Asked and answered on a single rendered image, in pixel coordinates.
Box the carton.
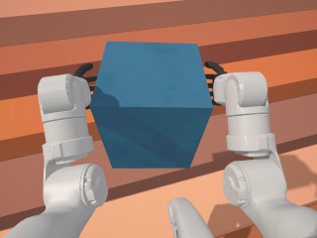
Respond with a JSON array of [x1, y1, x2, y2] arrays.
[[89, 41, 214, 169]]

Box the robot left forearm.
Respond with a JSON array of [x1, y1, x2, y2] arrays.
[[38, 73, 94, 203]]

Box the right robot thigh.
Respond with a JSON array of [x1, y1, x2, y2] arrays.
[[167, 197, 214, 238]]

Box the robot right hand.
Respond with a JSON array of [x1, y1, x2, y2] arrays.
[[205, 61, 227, 106]]

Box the robot right forearm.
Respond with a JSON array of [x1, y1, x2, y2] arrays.
[[213, 71, 287, 193]]

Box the right robot upper arm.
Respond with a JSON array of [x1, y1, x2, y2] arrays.
[[223, 159, 317, 238]]

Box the left robot upper arm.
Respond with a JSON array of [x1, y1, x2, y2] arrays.
[[3, 163, 108, 238]]

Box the robot left hand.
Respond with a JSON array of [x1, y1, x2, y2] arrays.
[[74, 63, 97, 110]]

